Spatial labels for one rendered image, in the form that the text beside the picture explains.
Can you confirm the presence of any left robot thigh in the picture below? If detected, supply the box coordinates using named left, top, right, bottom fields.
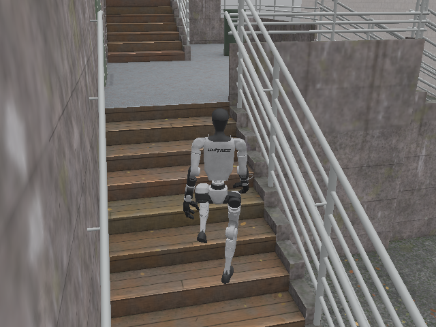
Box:
left=195, top=183, right=209, bottom=203

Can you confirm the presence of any robot right forearm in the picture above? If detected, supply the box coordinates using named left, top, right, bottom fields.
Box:
left=239, top=166, right=249, bottom=186

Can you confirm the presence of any robot left upper arm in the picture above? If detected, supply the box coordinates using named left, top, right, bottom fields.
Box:
left=190, top=138, right=205, bottom=176

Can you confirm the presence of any robot left forearm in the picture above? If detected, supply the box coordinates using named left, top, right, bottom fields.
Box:
left=184, top=166, right=197, bottom=202

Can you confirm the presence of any right robot hand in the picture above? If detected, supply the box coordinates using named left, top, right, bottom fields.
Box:
left=233, top=182, right=249, bottom=193

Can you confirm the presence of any robot right upper arm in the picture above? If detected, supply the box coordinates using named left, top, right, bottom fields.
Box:
left=234, top=138, right=247, bottom=175

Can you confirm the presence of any left robot hand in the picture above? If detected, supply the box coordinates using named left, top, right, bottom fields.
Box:
left=183, top=201, right=200, bottom=219

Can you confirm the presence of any right robot foot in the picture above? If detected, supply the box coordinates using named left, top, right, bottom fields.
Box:
left=221, top=266, right=234, bottom=284

